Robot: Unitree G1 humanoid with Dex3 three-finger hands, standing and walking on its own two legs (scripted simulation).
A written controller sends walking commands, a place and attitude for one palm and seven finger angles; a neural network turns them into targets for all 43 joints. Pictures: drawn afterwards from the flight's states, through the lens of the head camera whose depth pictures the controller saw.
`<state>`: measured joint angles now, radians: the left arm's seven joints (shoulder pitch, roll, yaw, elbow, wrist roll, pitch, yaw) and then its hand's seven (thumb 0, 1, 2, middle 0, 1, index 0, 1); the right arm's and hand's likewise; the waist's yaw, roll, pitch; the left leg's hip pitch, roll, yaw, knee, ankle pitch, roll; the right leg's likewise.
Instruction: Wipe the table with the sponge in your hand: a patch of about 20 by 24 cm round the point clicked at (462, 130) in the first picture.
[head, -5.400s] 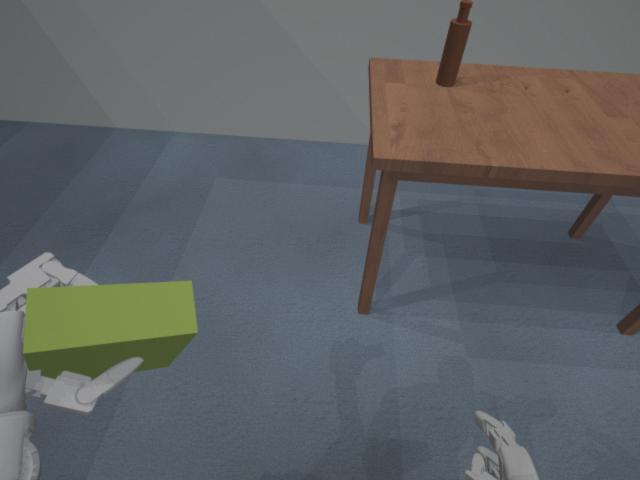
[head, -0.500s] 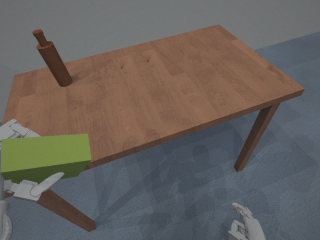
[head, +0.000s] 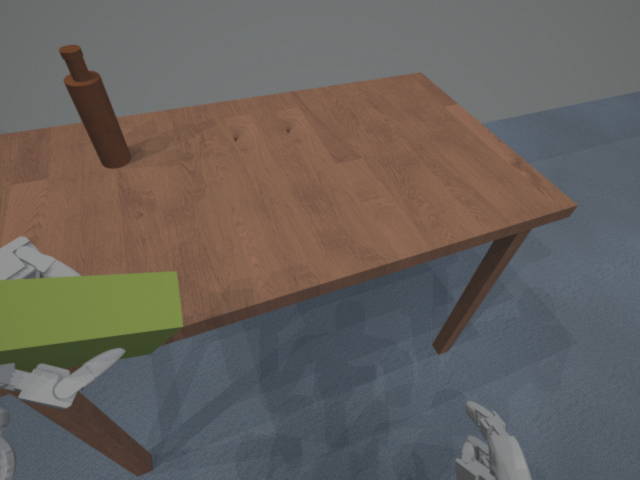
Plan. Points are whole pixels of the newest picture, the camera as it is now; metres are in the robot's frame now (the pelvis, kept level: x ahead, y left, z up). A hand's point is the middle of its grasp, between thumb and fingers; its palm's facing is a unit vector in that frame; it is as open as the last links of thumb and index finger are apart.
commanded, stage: come to a stop and stand still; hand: left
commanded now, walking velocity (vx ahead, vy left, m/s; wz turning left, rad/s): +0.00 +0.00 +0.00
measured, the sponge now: (116, 322) +0.22 +0.22 +0.14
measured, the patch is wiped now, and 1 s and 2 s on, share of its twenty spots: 0.00 0.00 0.00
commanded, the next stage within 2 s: none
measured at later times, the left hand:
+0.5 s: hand (35, 411) +0.14 +0.23 +0.16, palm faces +0.40 -0.84 -0.37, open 9.3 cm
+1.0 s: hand out of the picture +0.09 +0.25 +0.17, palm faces +0.41 -0.85 -0.35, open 9.3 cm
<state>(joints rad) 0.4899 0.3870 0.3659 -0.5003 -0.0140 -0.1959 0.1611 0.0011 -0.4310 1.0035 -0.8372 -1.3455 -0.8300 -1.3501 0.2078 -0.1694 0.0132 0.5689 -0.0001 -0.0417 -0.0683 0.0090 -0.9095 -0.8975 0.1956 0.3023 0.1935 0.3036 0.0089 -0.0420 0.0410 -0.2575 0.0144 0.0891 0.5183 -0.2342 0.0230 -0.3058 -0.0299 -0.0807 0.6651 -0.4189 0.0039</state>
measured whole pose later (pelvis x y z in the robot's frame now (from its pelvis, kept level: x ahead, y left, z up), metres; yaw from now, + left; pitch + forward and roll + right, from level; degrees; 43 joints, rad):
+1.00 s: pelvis -0.13 +0.01 -0.01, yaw +1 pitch -6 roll -3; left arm 0.38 0.36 0.33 -0.48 -0.01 -0.18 0.13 0.00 -0.43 1.01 -0.84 -1.34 -0.83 -1.35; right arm 0.22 -0.18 0.01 0.63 -0.01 -0.09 -0.07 0.01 -0.91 -0.90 0.20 0.30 0.20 0.30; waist -0.01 0.01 0.08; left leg -0.40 0.02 -0.01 0.56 -0.15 0.04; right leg -0.36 0.04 -0.04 0.81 -0.46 0.00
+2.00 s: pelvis -0.21 -0.03 +0.01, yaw +1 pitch +0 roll +2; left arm 0.52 0.34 0.33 -0.47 -0.03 -0.18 0.15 0.00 -0.43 1.01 -0.84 -1.34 -0.83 -1.35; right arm 0.21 -0.22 0.01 0.65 0.01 -0.04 -0.04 0.01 -0.91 -0.90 0.20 0.30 0.20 0.30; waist -0.02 0.02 0.03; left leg -0.44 0.03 0.02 0.99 -0.36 -0.03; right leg -0.22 0.01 -0.14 0.47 -0.26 -0.09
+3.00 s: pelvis -0.25 +0.15 -0.01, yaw -2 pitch +0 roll -2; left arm 0.50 0.41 0.40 -0.57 -0.04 -0.19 0.12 0.00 -0.43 1.01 -0.84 -1.34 -0.82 -1.35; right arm 0.18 -0.21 0.01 0.57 0.00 -0.05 -0.01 0.01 -0.90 -0.90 0.20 0.30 0.20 0.30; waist 0.03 -0.02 0.03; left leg -0.46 0.02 0.02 0.93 -0.46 0.00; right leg -0.23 -0.03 -0.09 0.54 -0.32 -0.02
